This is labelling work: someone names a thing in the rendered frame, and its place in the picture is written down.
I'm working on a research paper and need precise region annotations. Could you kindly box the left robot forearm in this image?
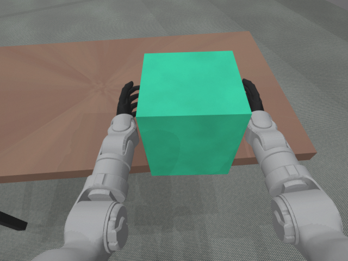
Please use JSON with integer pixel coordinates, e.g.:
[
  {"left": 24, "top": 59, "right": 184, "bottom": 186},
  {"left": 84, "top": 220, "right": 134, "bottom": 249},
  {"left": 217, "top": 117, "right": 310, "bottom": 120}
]
[{"left": 64, "top": 114, "right": 139, "bottom": 242}]

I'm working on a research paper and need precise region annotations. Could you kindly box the left robot hand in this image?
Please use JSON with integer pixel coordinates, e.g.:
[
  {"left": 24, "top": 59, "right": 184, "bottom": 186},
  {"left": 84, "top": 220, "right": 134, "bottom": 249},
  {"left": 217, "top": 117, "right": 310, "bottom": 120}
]
[{"left": 116, "top": 81, "right": 140, "bottom": 117}]

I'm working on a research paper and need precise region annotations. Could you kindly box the right robot upper arm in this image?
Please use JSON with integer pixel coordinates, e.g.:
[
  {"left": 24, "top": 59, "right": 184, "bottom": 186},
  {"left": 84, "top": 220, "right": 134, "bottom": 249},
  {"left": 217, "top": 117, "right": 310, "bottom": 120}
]
[{"left": 271, "top": 189, "right": 348, "bottom": 261}]

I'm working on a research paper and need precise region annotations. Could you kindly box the left robot upper arm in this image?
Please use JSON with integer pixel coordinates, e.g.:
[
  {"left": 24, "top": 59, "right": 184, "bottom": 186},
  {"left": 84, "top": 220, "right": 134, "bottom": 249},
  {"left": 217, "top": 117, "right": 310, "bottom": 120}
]
[{"left": 31, "top": 201, "right": 128, "bottom": 261}]

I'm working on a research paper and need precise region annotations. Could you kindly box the right robot hand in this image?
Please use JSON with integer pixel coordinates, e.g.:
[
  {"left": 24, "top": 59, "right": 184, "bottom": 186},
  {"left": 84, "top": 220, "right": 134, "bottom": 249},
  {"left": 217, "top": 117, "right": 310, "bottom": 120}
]
[{"left": 242, "top": 79, "right": 264, "bottom": 112}]

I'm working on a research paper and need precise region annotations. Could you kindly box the right robot forearm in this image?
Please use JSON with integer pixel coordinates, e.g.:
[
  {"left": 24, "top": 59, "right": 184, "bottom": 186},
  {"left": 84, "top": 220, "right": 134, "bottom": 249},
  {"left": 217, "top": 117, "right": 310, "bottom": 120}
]
[{"left": 245, "top": 110, "right": 343, "bottom": 231}]

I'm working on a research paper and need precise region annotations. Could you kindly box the table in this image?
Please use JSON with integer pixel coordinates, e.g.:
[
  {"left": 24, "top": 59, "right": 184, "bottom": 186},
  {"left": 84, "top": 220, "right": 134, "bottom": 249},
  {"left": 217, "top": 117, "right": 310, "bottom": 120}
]
[{"left": 0, "top": 31, "right": 317, "bottom": 231}]

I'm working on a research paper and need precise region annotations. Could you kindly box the carton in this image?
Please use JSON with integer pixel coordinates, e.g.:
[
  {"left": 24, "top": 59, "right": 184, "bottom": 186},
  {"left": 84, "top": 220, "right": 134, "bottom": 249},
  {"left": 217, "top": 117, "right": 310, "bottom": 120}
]
[{"left": 136, "top": 51, "right": 252, "bottom": 176}]

